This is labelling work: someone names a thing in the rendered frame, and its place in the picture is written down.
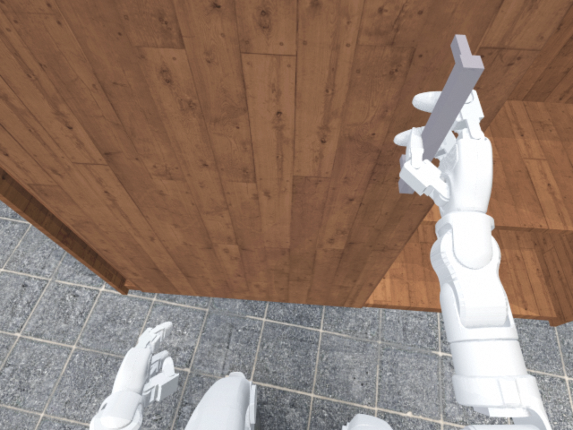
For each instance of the robot right forearm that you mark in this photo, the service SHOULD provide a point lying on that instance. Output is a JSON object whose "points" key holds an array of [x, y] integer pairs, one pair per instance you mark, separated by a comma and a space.
{"points": [[491, 374]]}

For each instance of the robot left forearm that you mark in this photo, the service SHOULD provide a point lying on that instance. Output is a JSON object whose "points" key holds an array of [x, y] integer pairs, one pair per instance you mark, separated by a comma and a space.
{"points": [[122, 410]]}

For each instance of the robot right hand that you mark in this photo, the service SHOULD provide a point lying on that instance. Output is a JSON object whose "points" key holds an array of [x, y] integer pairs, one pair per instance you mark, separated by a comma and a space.
{"points": [[465, 162]]}

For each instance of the left robot thigh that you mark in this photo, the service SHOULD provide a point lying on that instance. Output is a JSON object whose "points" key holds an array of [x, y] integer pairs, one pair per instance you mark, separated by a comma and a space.
{"points": [[229, 404]]}

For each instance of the handle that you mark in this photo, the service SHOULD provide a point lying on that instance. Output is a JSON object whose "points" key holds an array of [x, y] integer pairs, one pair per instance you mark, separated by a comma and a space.
{"points": [[463, 77]]}

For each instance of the robot left hand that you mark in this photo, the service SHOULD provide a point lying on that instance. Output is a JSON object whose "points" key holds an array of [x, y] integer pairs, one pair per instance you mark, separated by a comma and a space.
{"points": [[138, 370]]}

